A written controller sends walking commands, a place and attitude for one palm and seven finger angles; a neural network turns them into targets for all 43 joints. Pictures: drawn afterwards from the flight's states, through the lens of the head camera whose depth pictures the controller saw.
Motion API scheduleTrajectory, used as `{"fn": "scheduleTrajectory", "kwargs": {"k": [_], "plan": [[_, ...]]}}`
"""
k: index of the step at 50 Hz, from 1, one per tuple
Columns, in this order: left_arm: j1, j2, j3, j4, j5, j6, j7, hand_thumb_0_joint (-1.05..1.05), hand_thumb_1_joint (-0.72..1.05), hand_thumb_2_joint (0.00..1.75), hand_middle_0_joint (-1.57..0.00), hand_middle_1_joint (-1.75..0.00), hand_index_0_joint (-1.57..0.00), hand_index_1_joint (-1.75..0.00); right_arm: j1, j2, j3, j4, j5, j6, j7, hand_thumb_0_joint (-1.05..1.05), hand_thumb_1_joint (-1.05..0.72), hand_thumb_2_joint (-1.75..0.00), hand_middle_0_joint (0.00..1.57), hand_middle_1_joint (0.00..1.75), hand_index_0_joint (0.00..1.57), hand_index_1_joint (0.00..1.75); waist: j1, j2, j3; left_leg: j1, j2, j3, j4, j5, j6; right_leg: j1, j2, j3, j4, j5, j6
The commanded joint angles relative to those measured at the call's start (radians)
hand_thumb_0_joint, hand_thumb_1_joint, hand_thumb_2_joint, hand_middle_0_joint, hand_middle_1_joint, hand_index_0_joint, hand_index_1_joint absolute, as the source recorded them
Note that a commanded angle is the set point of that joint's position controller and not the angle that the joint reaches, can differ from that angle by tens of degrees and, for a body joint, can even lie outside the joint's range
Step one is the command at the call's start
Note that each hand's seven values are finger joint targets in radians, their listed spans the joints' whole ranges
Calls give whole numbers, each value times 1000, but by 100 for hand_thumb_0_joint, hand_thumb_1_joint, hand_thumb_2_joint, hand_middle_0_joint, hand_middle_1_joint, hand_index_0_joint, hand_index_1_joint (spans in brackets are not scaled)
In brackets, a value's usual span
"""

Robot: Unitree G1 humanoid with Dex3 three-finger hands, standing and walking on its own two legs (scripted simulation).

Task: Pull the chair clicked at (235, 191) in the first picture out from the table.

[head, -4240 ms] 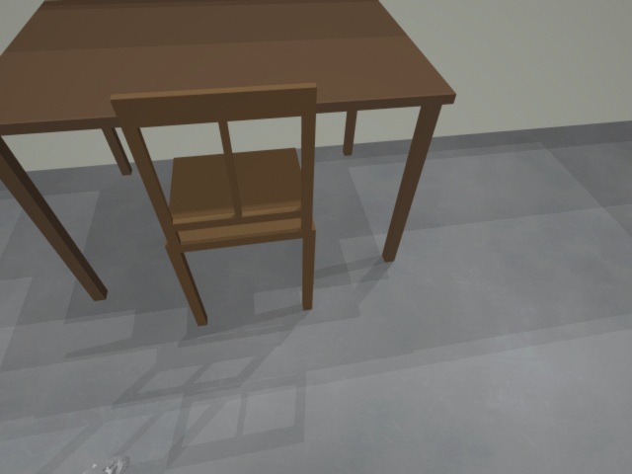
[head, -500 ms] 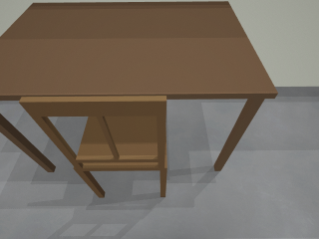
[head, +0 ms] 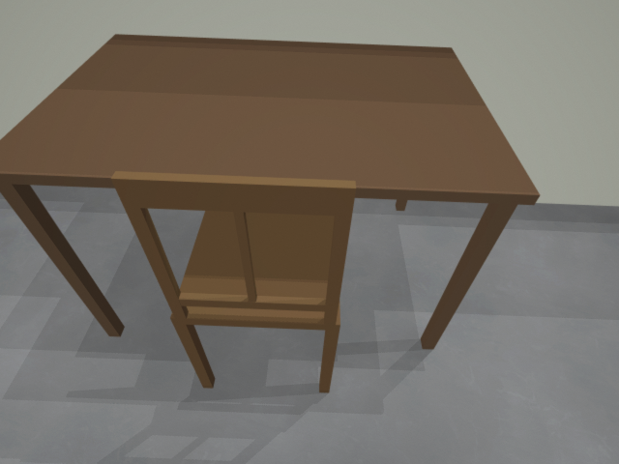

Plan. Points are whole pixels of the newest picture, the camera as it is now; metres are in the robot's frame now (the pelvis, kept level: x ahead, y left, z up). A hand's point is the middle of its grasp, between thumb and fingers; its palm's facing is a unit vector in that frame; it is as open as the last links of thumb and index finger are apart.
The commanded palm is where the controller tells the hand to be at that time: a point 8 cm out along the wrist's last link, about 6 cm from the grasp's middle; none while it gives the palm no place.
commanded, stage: come to a stop and stand still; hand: left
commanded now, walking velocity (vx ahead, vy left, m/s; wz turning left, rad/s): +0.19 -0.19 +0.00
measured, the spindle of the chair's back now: (246, 259) +0.50 +0.17 -0.10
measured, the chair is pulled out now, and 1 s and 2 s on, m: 0.00 0.00 0.00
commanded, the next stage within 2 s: look again from close up in 0.34 s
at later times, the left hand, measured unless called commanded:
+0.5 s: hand out of the picture +0.03 +0.19 -0.18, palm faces -0.04 -0.98 -0.19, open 7.3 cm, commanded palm none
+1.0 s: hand out of the picture -0.01 +0.15 -0.17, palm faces +0.02 -0.98 -0.21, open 7.4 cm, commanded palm none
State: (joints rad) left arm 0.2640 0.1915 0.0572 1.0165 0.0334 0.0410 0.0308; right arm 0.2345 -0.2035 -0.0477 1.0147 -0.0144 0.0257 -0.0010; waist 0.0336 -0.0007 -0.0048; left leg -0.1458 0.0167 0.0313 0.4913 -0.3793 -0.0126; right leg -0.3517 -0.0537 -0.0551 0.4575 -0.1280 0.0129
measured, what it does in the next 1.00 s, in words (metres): steps on the spot: right foot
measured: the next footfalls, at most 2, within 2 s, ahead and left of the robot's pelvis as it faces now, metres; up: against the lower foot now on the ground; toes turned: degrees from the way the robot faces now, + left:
right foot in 0.50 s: +0.02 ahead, -0.14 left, +0.00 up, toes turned -2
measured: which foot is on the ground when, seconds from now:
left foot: down 0.00-1.00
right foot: down 0.00-0.00, up 0.02-0.48, down 0.50-1.00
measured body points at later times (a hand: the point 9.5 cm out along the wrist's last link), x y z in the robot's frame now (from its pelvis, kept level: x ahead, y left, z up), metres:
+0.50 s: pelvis -0.01 +0.01 +0.00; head +0.02 +0.02 +0.45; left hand +0.04 +0.24 -0.16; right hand -0.11 -0.19 -0.14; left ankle -0.03 +0.12 -0.73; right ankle -0.02 -0.13 -0.72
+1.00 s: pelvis -0.01 -0.02 +0.00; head -0.01 -0.03 +0.45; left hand -0.01 +0.20 -0.15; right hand +0.02 -0.25 -0.16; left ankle -0.03 +0.11 -0.73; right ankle -0.02 -0.14 -0.73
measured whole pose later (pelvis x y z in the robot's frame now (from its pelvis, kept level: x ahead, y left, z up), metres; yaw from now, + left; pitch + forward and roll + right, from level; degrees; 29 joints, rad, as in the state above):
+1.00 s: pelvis -0.01 -0.02 +0.00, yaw +0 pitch -2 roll +1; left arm 0.31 0.15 0.00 1.10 0.01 -0.02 0.03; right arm 0.24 -0.18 0.00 1.09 -0.01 -0.01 -0.02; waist 0.00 0.01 0.01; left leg -0.14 0.03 0.01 0.48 -0.30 -0.03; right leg -0.18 -0.02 -0.03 0.51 -0.30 0.00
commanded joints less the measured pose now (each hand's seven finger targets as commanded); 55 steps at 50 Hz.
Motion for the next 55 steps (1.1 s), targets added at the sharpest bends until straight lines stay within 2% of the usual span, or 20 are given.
{"fn": "scheduleTrajectory", "kwargs": {"k": [1,2,3,4,6,9,16,21,22,23,24,25,27,28,29,30,33,36,39,55], "plan": [[-53,35,11,-71,-19,-1,-3,0,90,90,-20,-30,-20,-30,123,-154,-12,-18,-27,-14,-30,0,-90,-90,20,30,20,30,-61,274,225,-249,331,-447,-500,-450,126,-186,61,35,303,-312,9],[-42,54,23,-60,-10,-4,-12,0,90,90,-20,-30,-20,-30,44,-148,0,-37,-29,-17,-33,0,-90,-90,20,30,20,30,-29,205,226,-346,324,-442,-511,-416,144,-123,42,97,414,-242,2],[-2,60,28,-41,1,2,-15,0,90,90,-20,-30,-20,-30,11,-129,3,-31,-24,-26,-38,0,-90,-90,20,30,20,30,2,256,204,-328,283,-395,-492,-341,125,-135,44,118,490,-218,-1],[40,79,34,-14,3,-3,-23,0,90,90,-20,-30,-20,-30,6,-95,13,-26,-17,-36,-41,0,-90,-90,20,30,20,30,11,174,202,-267,234,-308,-446,-237,100,-157,51,115,541,-169,0],[75,59,27,18,-1,-17,-33,0,90,90,-20,-30,-20,-30,74,-88,12,-5,-10,-54,-49,0,-90,-90,20,30,20,30,-10,111,143,-94,189,-223,-388,-71,92,-226,60,93,591,-108,13],[57,56,21,19,-1,-21,-29,0,90,90,-20,-30,-20,-30,206,-69,12,41,-7,-63,-62,0,-90,-90,20,30,20,30,-53,111,112,53,214,-227,-334,135,86,-296,52,103,596,-114,19],[-22,29,5,0,-9,-5,-30,0,90,90,-20,-30,-20,-30,312,-58,10,104,-18,-61,-84,0,-90,-90,20,30,20,30,-90,125,64,149,283,-244,-235,547,180,-243,14,76,452,-229,21],[-45,-13,-12,9,-22,-14,-24,0,90,90,-20,-30,-20,-30,279,-53,8,121,-20,-49,-75,0,-90,-90,20,30,20,30,-87,197,44,42,238,-208,-202,541,171,-34,34,19,236,-275,6],[63,38,-30,86,-14,-36,9,0,90,90,-20,-30,-20,-30,125,-132,1,82,-6,-65,-43,0,-90,-90,20,30,20,30,-1,248,1,-147,255,-125,-43,483,125,115,-48,80,258,-131,-56],[166,90,-16,75,-13,-52,-1,0,90,90,-20,-30,-20,-30,40,-113,11,21,-2,-63,-32,0,-90,-90,20,30,20,30,56,130,28,-176,138,-51,14,320,73,205,-21,34,-2,-48,-41],[172,83,-25,65,-11,-70,-3,0,90,90,-20,-30,-20,-30,132,11,34,15,-6,-71,-31,0,-90,-90,20,30,20,30,-2,-90,-24,-242,39,-27,95,107,29,253,-98,193,-39,90,-74],[121,97,-31,61,-13,-79,6,0,90,90,-20,-30,-20,-30,181,49,40,27,-11,-62,-29,0,-90,-90,20,30,20,30,-33,-245,-21,-266,12,9,192,-49,9,238,-207,259,-94,160,-120],[46,115,-42,30,-9,-75,7,0,90,90,-20,-30,-20,-30,221,67,39,31,-7,-52,-14,0,-90,-90,20,30,20,30,-81,-51,-5,-128,-9,35,160,-55,1,104,-190,161,-77,92,-139],[20,124,-26,35,-12,-73,6,0,90,90,-20,-30,-20,-30,228,53,31,49,-9,-52,-9,0,-90,-90,20,30,20,30,-98,32,-20,-127,-17,41,55,129,-4,185,-125,94,63,365,-94],[55,87,-32,63,-23,-83,17,0,90,90,-20,-30,-20,-30,211,19,38,65,-6,-59,-15,0,-90,-90,20,30,20,30,-70,-92,-74,-92,56,-54,42,387,13,204,-69,86,120,400,-69],[58,57,-44,63,-27,-84,21,0,90,90,-20,-30,-20,-30,218,-33,33,68,-1,-64,-23,0,-90,-90,20,30,20,30,-67,-79,-84,-71,93,-74,72,557,22,220,-50,55,125,345,-54],[49,52,-45,60,-25,-70,17,0,90,90,-20,-30,-20,-30,156,-31,38,65,-1,-57,-33,0,-90,-90,20,30,20,30,-45,120,73,-112,97,-79,-4,519,30,150,-25,70,81,85,-47],[54,63,-43,59,-21,-72,16,0,90,90,-20,-30,-20,-30,129,-23,37,51,-2,-48,-31,0,-90,-90,20,30,20,30,-52,6,125,-113,72,-61,-11,362,21,110,-41,98,35,129,-52],[53,66,-45,54,-21,-75,14,0,90,90,-20,-30,-20,-30,119,-34,35,59,0,-46,-30,0,-90,-90,20,30,20,30,-56,-68,91,-64,67,-56,-32,317,22,123,-50,100,11,156,-45],[117,71,-41,63,-22,-80,9,0,90,90,-20,-30,-20,-30,72,-33,41,86,8,-43,-25,0,-90,-90,20,30,20,30,-40,-25,77,-44,50,-46,-93,217,17,155,-61,111,-96,35,-42]]}}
